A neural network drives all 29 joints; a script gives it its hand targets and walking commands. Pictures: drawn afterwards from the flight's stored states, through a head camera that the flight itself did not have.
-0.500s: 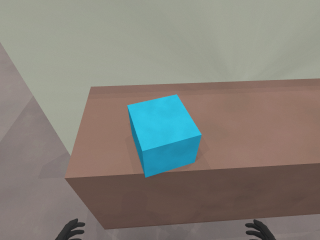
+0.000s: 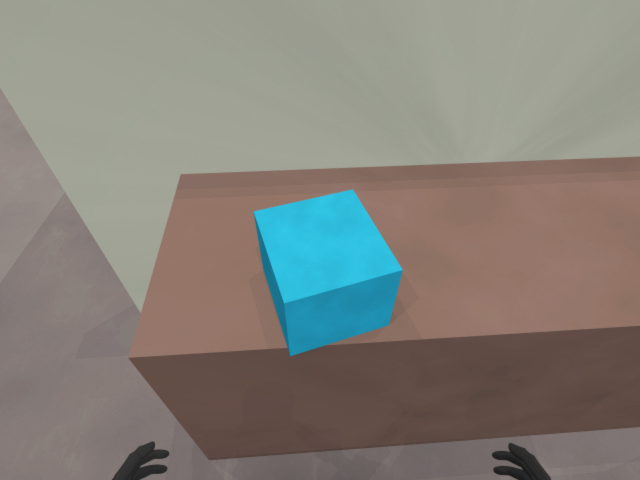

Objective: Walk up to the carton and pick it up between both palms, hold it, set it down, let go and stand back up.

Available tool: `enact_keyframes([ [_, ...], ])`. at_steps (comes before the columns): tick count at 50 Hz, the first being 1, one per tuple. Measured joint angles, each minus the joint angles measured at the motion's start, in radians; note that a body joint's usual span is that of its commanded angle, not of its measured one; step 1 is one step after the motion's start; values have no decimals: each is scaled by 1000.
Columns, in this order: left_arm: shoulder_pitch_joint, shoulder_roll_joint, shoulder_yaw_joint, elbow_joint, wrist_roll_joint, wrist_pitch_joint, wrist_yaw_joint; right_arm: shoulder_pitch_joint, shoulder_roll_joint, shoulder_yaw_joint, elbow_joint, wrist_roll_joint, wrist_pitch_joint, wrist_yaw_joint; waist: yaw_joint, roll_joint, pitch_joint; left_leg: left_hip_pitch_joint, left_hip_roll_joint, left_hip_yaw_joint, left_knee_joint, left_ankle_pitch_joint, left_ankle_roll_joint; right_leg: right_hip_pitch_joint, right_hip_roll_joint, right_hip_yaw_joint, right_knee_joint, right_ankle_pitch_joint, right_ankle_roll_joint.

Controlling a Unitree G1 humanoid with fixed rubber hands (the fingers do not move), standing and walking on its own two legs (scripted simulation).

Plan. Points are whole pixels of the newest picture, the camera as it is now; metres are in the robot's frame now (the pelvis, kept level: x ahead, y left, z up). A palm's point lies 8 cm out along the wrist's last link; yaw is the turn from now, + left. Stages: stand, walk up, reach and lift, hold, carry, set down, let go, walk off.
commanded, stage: stand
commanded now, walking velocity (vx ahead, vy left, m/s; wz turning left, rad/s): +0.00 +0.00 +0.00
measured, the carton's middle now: (322, 269) +0.46 +0.01 -0.05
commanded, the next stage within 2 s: walk up in 0.02 s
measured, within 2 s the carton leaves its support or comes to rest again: neither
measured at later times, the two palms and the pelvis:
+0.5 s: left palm out of the picture +0.10 +0.22 -0.08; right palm out of the picture +0.06 -0.36 -0.08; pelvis -0.05 -0.06 +0.00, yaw +0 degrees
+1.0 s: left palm out of the picture -0.04 +0.20 -0.08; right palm out of the picture -0.01 -0.35 -0.10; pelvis -0.11 -0.09 -0.01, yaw +3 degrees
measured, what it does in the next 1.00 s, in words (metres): walks backwards: right foot, then left foot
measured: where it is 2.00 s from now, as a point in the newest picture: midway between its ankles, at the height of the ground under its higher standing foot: outside the picture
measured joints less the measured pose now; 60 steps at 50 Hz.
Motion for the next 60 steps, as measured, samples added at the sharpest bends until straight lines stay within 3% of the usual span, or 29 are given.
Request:
enact_keyframes([
  [13,-10,12,-3,-4,12,15,-5,-1,-3,-1,-4,-5,-1,-10,3,-3,15,-4,2,4,4,1,0,-18,2,5,24,6,-4],
  [15,-38,35,1,-22,31,41,-12,-11,-13,-9,-16,-17,-3,-28,1,-3,57,-12,12,-1,21,4,2,-66,13,-7,145,-9,-5],
  [18,-74,60,20,-41,49,83,-14,-11,-34,-29,-15,-31,7,-55,-15,8,99,-21,42,-23,14,26,13,-157,40,-9,441,-192,10],
  [21,-95,75,37,-60,37,102,-15,-7,-55,-44,-4,-39,21,-73,-20,5,120,-35,70,-36,-16,67,18,-195,37,17,558,-202,24],
  [24,-100,70,43,-66,17,100,-22,-14,-76,-52,-2,-41,26,-70,-20,-3,127,-63,92,-41,-10,83,3,-155,3,38,441,-185,31],
  [27,-85,51,39,-60,1,82,-26,-27,-95,-56,-19,-37,36,-52,-21,1,118,-115,110,-51,68,60,-24,-46,-24,29,182,-114,25],
  [29,-74,27,33,-38,2,65,-20,-39,-107,-59,-26,-26,44,-39,-22,37,123,-159,130,-88,171,-14,-19,-21,2,6,141,-80,17],
  [32,-35,1,11,-17,6,53,-11,-20,-89,-57,-29,-18,66,-41,-11,41,85,-212,34,-129,381,-235,-17,-45,-11,6,186,-104,0],
  [34,-12,-8,11,-10,15,43,0,-14,-81,-50,-28,-13,68,-44,7,41,66,-227,-25,-133,493,-231,-17,-39,-24,19,136,-67,-3],
  [36,-2,-7,14,-11,24,33,9,-10,-78,-47,-26,-13,63,-39,11,52,59,-229,-50,-126,535,-197,-22,-32,-29,20,80,-25,-5],
  [40,-3,4,24,-19,32,13,21,24,-72,-49,-15,-21,67,-16,12,66,48,-186,-50,-103,460,-174,-40,-38,-34,2,19,24,-9],
  [45,15,18,31,-28,37,9,31,55,-48,-52,3,-24,72,6,18,50,41,-70,-23,-50,192,-206,-35,-56,-48,-17,22,34,-6],
  [48,35,35,32,-23,26,24,27,60,-28,-51,9,-25,51,12,13,17,45,9,-33,-23,15,-21,-1,-73,-67,-18,71,12,11],
  [51,73,34,31,-9,10,38,22,71,-13,-42,21,-24,34,11,-2,-10,26,7,-37,-20,30,-7,21,-92,-53,1,153,-146,9],
  [53,94,30,29,-6,3,42,18,78,-3,-37,30,-21,30,4,-11,-16,4,9,-25,-25,21,-26,28,-98,-29,0,201,-185,1],
  [57,109,21,25,-17,6,10,17,60,0,-20,26,-15,28,4,-7,-29,7,-3,-16,-26,23,-16,5,-27,-14,-20,41,-49,-8],
  [60,102,0,15,-14,17,-6,21,33,-12,-15,24,-5,30,10,-2,2,20,-16,1,-37,57,-35,-3,-14,5,-28,10,28,-7],
])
